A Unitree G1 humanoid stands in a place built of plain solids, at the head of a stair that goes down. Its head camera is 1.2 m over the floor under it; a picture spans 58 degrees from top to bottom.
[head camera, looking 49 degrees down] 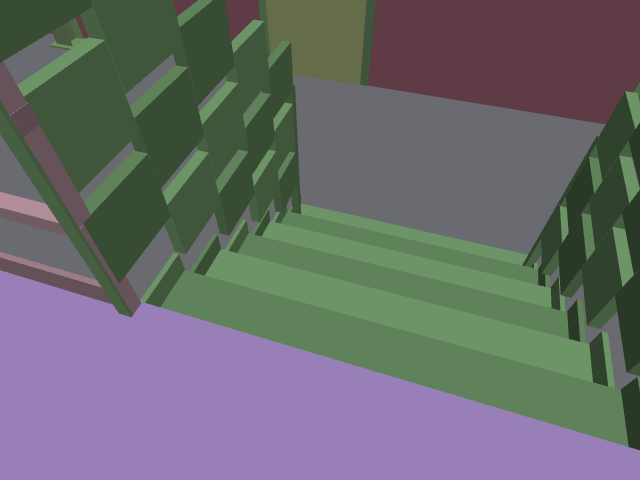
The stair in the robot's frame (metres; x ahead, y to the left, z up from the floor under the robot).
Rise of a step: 0.17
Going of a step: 0.26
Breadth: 1.62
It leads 18 degrees to the right of straight ahead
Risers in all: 7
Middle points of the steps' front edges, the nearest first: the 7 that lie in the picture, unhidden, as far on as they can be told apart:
0.55 -0.14 0.00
0.79 -0.22 -0.17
1.04 -0.30 -0.33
1.29 -0.38 -0.50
1.54 -0.46 -0.67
1.78 -0.53 -0.84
2.03 -0.61 -1.00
